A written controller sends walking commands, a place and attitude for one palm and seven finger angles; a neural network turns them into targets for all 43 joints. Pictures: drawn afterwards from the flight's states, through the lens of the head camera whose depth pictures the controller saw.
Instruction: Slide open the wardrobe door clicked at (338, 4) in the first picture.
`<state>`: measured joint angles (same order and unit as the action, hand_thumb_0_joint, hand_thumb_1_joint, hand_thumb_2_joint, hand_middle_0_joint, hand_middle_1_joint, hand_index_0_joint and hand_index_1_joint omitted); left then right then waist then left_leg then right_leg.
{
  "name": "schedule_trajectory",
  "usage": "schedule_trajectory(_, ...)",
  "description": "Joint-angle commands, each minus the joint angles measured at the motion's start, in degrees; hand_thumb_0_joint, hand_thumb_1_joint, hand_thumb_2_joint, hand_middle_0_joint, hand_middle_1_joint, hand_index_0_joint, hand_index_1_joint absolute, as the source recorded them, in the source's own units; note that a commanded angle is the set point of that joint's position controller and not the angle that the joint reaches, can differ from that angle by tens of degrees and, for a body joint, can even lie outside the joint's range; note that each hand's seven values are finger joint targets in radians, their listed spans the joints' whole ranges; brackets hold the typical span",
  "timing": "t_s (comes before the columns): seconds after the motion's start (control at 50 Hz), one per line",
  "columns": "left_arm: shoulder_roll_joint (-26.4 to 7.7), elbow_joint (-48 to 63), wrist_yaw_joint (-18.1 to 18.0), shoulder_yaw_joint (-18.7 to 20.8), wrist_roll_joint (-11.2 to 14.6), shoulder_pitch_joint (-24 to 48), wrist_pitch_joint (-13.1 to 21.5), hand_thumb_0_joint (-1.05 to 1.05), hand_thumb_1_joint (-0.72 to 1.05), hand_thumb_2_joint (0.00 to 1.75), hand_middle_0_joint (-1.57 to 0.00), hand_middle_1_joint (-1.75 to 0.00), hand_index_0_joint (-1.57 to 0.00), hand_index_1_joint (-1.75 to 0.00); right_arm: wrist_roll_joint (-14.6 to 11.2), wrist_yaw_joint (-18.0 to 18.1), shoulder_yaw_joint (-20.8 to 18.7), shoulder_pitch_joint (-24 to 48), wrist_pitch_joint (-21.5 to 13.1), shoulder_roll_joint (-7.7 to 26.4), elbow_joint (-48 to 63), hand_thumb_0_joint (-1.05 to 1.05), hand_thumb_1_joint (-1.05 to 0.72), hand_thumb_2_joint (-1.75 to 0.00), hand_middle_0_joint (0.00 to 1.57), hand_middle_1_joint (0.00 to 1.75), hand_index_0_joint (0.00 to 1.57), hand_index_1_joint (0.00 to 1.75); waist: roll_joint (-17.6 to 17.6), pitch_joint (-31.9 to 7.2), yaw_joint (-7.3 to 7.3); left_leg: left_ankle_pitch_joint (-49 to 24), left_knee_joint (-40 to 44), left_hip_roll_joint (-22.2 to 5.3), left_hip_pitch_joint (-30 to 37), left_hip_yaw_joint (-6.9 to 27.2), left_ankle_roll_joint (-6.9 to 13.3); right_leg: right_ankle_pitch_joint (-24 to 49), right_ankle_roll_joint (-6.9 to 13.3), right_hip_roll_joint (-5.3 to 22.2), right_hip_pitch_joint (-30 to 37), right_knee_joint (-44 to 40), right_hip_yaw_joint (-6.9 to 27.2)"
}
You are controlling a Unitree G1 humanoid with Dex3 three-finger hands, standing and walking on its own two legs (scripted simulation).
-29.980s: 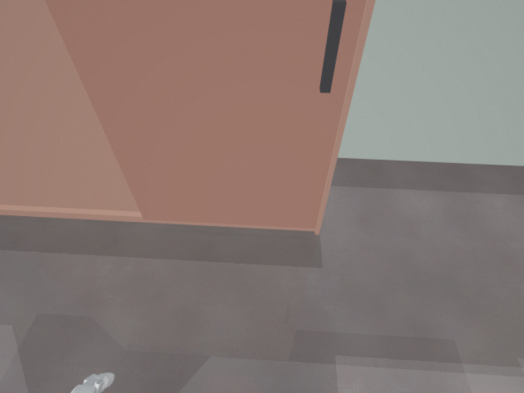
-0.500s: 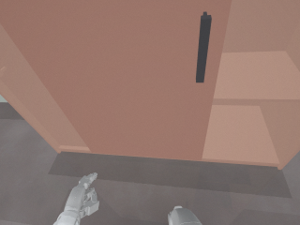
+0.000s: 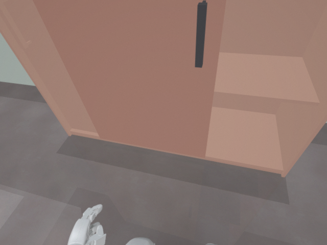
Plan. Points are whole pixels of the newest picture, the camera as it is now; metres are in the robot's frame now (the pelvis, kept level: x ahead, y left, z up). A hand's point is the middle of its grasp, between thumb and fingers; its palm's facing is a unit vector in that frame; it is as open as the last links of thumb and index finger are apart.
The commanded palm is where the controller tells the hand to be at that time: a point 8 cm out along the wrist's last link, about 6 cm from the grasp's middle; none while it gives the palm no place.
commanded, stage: stop stepping back and stand still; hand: right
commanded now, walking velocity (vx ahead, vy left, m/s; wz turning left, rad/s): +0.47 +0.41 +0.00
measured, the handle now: (201, 35) +0.79 -0.09 +0.16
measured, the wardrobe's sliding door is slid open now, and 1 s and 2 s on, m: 0.49 0.49 0.49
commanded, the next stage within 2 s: let the arm hang, fingers relaxed in 0.64 s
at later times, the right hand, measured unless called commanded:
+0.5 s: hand out of the picture +0.12 -0.31 +0.20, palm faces +0.54 +0.78 -0.32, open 7.5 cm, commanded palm +0.06 -0.35 +0.22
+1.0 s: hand out of the picture +0.04 -0.23 -0.13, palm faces +0.06 +0.99 -0.16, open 7.4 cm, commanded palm none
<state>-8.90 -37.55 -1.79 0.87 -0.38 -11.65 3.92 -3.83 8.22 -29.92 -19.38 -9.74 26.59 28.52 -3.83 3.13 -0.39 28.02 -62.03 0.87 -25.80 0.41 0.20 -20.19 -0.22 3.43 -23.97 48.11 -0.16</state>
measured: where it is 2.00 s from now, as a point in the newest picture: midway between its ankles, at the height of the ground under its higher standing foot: outside the picture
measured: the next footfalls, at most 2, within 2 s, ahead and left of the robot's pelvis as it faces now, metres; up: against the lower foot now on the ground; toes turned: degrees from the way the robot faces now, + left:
left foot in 0.20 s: +0.02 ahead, +0.07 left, +0.00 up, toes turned +1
right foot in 0.46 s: +0.02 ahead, -0.17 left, +0.00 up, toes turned -13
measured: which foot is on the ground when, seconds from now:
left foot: up 0.00-0.18, down 0.20-1.00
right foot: down 0.00-0.18, up 0.20-0.44, down 0.46-1.00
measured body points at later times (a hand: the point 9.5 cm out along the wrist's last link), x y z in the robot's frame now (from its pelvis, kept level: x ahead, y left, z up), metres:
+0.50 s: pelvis -0.07 -0.04 +0.02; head -0.08 -0.06 +0.47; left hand +0.11 +0.21 -0.04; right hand +0.09 -0.35 +0.22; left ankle -0.06 +0.09 -0.69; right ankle -0.02 -0.18 -0.70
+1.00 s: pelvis -0.04 -0.06 +0.02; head -0.02 -0.06 +0.47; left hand +0.08 +0.18 -0.11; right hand +0.03 -0.29 -0.12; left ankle -0.02 +0.07 -0.70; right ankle -0.02 -0.16 -0.70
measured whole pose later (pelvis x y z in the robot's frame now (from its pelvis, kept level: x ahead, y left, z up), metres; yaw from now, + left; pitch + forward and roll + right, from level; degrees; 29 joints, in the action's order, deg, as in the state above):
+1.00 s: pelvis -0.04 -0.06 +0.02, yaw -5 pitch -1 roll +0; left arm -13.5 -48.5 0.3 -0.7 -2.5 -11.1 -1.5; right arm 1.1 -0.3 0.2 -14.0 4.8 8.6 -45.2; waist 0.6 2.9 -1.9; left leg 19.4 -38.6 -4.2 -18.2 -5.4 -1.3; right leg -18.3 1.8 2.5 -20.0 39.0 -7.3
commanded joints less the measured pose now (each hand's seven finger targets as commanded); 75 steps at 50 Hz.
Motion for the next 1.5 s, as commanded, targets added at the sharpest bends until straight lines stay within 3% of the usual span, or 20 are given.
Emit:
schedule_trajectory(0.0,-9.43,12.62,1.61,2.79,0.07,8.88,4.36,0.00,0.90,0.90,-0.20,-0.30,-0.20,-0.30,1.05,-1.23,-2.95,0.05,-5.62,11.65,29.59,0.00,-0.90,-0.90,0.20,0.30,0.20,0.30,21.17,-3.55,1.64,-6.56,-7.43,0.57,-0.24,-1.20,0.33,-27.89,5.45,14.23,-3.54,-41.64,21.52)
schedule_trajectory(0.08,-9.07,12.16,0.44,2.80,-0.49,5.25,2.57,0.00,0.90,0.90,-0.20,-0.30,-0.20,-0.30,1.36,0.88,-2.40,-10.58,-3.92,8.84,19.40,0.00,-0.90,-0.90,0.20,0.30,0.20,0.30,24.59,-8.51,1.64,0.53,17.98,5.23,25.23,-10.59,2.69,-23.66,3.40,9.99,-11.24,-37.76,5.75)
schedule_trajectory(0.12,-8.11,11.43,-0.77,2.10,-0.14,5.38,1.54,0.00,0.90,0.90,-0.20,-0.30,-0.20,-0.30,1.10,1.26,-2.11,-11.62,-1.72,8.52,13.44,0.00,-0.90,-0.90,0.20,0.30,0.20,0.30,16.82,-8.27,2.07,3.60,32.72,5.57,31.14,-10.12,4.43,-19.79,1.30,6.05,-12.14,-24.68,1.80)
schedule_trajectory(0.14,-7.62,10.28,-1.02,2.27,0.07,4.40,1.19,0.00,0.90,0.90,-0.20,-0.30,-0.20,-0.30,1.41,1.19,-3.11,-9.93,-1.11,9.77,11.64,0.00,-0.90,-0.90,0.20,0.30,0.20,0.30,6.31,-7.64,1.80,3.05,41.58,-0.38,28.86,-3.15,7.06,-14.02,0.88,1.96,-12.07,-8.70,-3.73)
schedule_trajectory(0.16,-7.42,9.79,-1.25,2.87,0.96,3.81,0.60,0.00,0.90,0.90,-0.20,-0.30,-0.20,-0.30,1.57,1.28,-3.90,-7.82,-0.94,10.92,10.59,0.00,-0.90,-0.90,0.20,0.30,0.20,0.30,-9.18,-5.97,0.79,4.62,48.29,-13.47,22.85,17.64,13.21,-8.74,0.53,-2.23,-16.82,13.79,-5.47)
schedule_trajectory(0.18,-8.54,9.92,-1.53,2.47,0.92,5.25,1.17,0.00,0.90,0.90,-0.20,-0.30,-0.20,-0.30,0.85,1.45,-5.37,-2.61,-1.93,12.97,13.17,0.00,-0.90,-0.90,0.20,0.30,0.20,0.30,-7.52,-3.20,-0.29,0.60,52.01,-19.69,16.41,25.56,17.02,-5.99,-0.03,-2.14,-21.47,28.49,-0.40)
schedule_trajectory(0.2,-8.45,9.18,-1.24,1.00,-0.68,4.38,2.00,0.00,0.90,0.90,-0.20,-0.30,-0.20,-0.30,0.66,2.09,-8.65,-4.22,-2.92,14.53,8.92,0.00,-0.90,-0.90,0.20,0.30,0.20,0.30,2.52,-2.25,-0.80,-9.87,50.57,-19.15,11.66,22.76,15.22,-3.30,-0.28,0.58,-17.35,29.85,0.79)
schedule_trajectory(0.24,-10.64,8.92,-1.52,3.83,1.33,3.55,2.01,0.00,0.90,0.90,-0.20,-0.30,-0.20,-0.30,0.14,0.87,0.96,-5.41,-2.12,5.10,1.76,0.00,-0.90,-0.90,0.20,0.30,0.20,0.30,-7.19,1.78,-1.00,16.09,53.81,-18.89,10.49,26.00,13.83,-2.29,-0.03,1.93,-21.69,25.68,3.49)
schedule_trajectory(0.4,-9.81,9.41,-4.63,2.47,-0.01,4.70,5.75,0.00,0.90,0.90,-0.20,-0.30,-0.20,-0.30,1.92,3.44,1.93,3.52,-4.64,8.10,14.10,0.00,-0.90,-0.90,0.20,0.30,0.20,0.30,2.03,-3.63,-0.58,6.36,37.75,-10.15,3.63,2.52,6.86,0.22,2.11,-0.51,16.39,-19.93,-7.82)
schedule_trajectory(0.44,-12.41,10.95,-3.93,3.21,0.32,3.73,5.69,0.00,0.90,0.90,-0.20,-0.30,-0.20,-0.30,1.72,3.51,0.30,3.64,-5.76,8.60,19.63,0.00,-0.90,-0.90,0.20,0.30,0.20,0.30,25.49,-4.40,-0.35,3.09,12.83,-0.42,-9.08,-5.05,0.75,-3.25,8.67,15.22,24.41,-31.75,19.23)
schedule_trajectory(0.5,-9.83,10.02,-1.69,3.21,-0.01,3.94,6.14,0.00,0.90,0.90,-0.20,-0.30,-0.20,-0.30,1.63,2.25,-5.35,-1.29,-6.67,12.54,18.00,0.00,-0.90,-0.90,0.20,0.30,0.20,0.30,22.44,-2.00,-0.39,-0.78,2.29,-3.36,-4.93,1.07,-0.02,-17.43,12.13,19.09,8.23,-39.36,24.24)
schedule_trajectory(0.56,-9.49,10.34,-0.39,2.32,0.54,4.10,5.71,0.00,0.90,0.90,-0.20,-0.30,-0.20,-0.30,1.41,1.58,-3.13,-10.91,-5.91,7.19,13.44,0.00,-0.90,-0.90,0.20,0.30,0.20,0.30,19.05,-3.31,0.78,-5.86,19.89,-2.18,11.00,-4.67,-0.21,-14.81,7.03,13.28,-1.05,-34.29,5.62)
schedule_trajectory(0.62,-9.85,11.48,-0.48,2.05,0.81,3.36,4.90,0.00,0.90,0.90,-0.20,-0.30,-0.20,-0.30,1.25,1.41,-1.57,-11.67,-4.39,6.07,8.86,0.00,-0.90,-0.90,0.20,0.30,0.20,0.30,13.22,-4.09,0.42,-5.88,31.18,0.89,22.85,-7.81,-0.13,-18.35,3.73,8.81,-6.95,-26.42,-0.49)
schedule_trajectory(0.7,-8.97,9.95,-0.57,1.93,0.69,3.98,5.24,0.00,0.90,0.90,-0.20,-0.30,-0.20,-0.30,1.15,2.23,-1.95,-5.86,-3.41,8.09,6.56,0.00,-0.90,-0.90,0.20,0.30,0.20,0.30,-9.42,-4.53,0.51,-2.21,49.17,-18.10,14.60,25.96,10.89,-7.30,0.60,-1.15,-7.09,6.46,-2.26)
schedule_trajectory(0.72,-14.22,0.54,3.77,3.39,-0.16,5.11,4.53,0.00,0.90,0.90,-0.20,-0.30,-0.20,-0.30,7.45,-5.19,20.14,-3.88,5.46,-4.99,-33.36,0.00,-0.90,-0.90,0.20,0.30,0.20,0.30,-1.89,-0.85,-2.53,-36.17,36.67,-24.99,10.08,7.86,9.91,-10.79,0.66,4.65,-12.93,10.95,-1.30)
schedule_trajectory(0.8,-10.52,0.91,2.65,1.73,-0.48,-2.76,-3.19,0.00,0.90,0.90,-0.20,-0.30,-0.20,-0.30,5.25,-7.57,25.14,2.15,10.59,-7.44,-41.74,0.00,-0.90,-0.90,0.20,0.30,0.20,0.30,-9.76,-4.86,-2.78,-32.92,25.87,-12.55,4.91,-3.39,3.23,11.20,1.18,0.82,6.41,-12.87,-2.67)
schedule_trajectory(0.88,-15.20,-1.79,1.57,1.41,-2.56,2.03,-3.63,0.00,0.90,0.90,-0.20,-0.30,-0.20,-0.30,5.45,-7.91,26.16,4.60,11.26,-7.33,-55.92,0.00,-0.90,-0.90,0.20,0.30,0.20,0.30,4.17,-3.67,0.19,-8.37,22.62,-4.60,11.10,-3.44,-1.74,11.05,8.09,10.98,-2.77,-25.79,12.62)
schedule_trajectory(0.96,-10.62,-8.16,1.37,0.00,-1.74,1.59,-4.01,0.00,0.90,0.90,-0.20,-0.30,-0.20,-0.30,4.92,-7.82,27.45,4.02,9.78,-6.44,-71.75,0.00,-0.90,-0.90,0.20,0.30,0.20,0.30,5.11,-6.47,0.44,-18.33,35.12,-8.63,13.91,2.34,0.69,9.36,2.59,2.47,4.92,-21.72,-0.05)
schedule_trajectory(1.04,-7.68,-12.85,0.83,0.37,-1.60,-1.47,-4.03,0.00,0.90,0.90,-0.20,-0.30,-0.20,-0.30,4.84,-7.28,27.43,4.25,9.28,-9.44,-78.69,0.00,-0.90,-0.90,0.20,0.30,0.20,0.30,12.70,-7.88,-0.52,-20.47,37.91,-8.17,13.80,-0.03,0.43,12.20,2.65,3.62,11.81,-24.06,-0.58)
schedule_trajectory(1.48,-5.54,-25.13,0.28,-0.38,-0.87,-6.56,-3.57,0.00,0.90,0.90,-0.20,-0.30,-0.20,-0.30,4.65,-6.33,29.45,2.51,9.32,-12.13,-92.12,0.00,-0.90,-0.90,0.20,0.30,0.20,0.30,2.90,0.20,-0.09,-19.87,42.22,-8.31,15.08,-1.34,-0.75,13.93,3.07,3.81,13.94,-30.58,-1.43)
